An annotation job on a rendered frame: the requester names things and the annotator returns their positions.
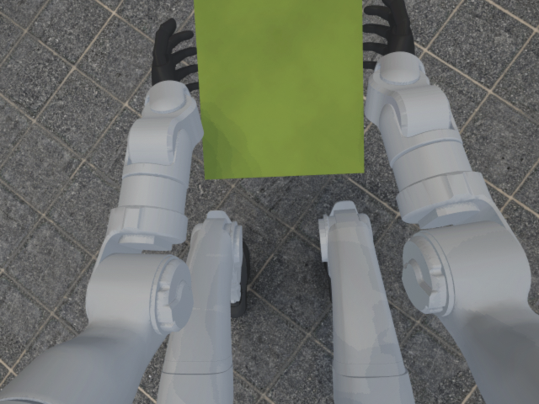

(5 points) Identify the robot right upper arm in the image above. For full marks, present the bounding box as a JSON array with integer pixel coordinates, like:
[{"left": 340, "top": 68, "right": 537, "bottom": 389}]
[{"left": 402, "top": 221, "right": 539, "bottom": 404}]

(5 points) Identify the left robot foot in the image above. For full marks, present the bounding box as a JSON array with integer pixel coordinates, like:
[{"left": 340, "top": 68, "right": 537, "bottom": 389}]
[{"left": 231, "top": 242, "right": 250, "bottom": 318}]

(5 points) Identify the robot right forearm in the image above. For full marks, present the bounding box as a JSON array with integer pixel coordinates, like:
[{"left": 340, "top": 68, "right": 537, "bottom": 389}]
[{"left": 365, "top": 51, "right": 531, "bottom": 291}]

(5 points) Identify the robot left upper arm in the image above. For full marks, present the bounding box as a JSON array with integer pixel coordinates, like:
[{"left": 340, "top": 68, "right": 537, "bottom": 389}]
[{"left": 0, "top": 253, "right": 194, "bottom": 404}]

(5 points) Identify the right robot thigh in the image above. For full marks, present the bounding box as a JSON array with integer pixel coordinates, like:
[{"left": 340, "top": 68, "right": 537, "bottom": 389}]
[{"left": 318, "top": 209, "right": 415, "bottom": 404}]

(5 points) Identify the robot left forearm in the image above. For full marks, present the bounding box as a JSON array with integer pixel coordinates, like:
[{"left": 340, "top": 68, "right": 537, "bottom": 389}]
[{"left": 85, "top": 80, "right": 204, "bottom": 315}]

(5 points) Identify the robot right hand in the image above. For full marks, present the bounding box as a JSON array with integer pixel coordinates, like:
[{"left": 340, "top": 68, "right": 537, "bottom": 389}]
[{"left": 362, "top": 0, "right": 415, "bottom": 70}]

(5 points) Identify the robot left hand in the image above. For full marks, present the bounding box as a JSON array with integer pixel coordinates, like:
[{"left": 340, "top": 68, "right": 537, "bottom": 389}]
[{"left": 152, "top": 18, "right": 199, "bottom": 92}]

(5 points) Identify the carton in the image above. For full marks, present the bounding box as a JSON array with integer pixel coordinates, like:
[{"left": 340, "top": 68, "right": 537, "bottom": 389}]
[{"left": 194, "top": 0, "right": 365, "bottom": 179}]

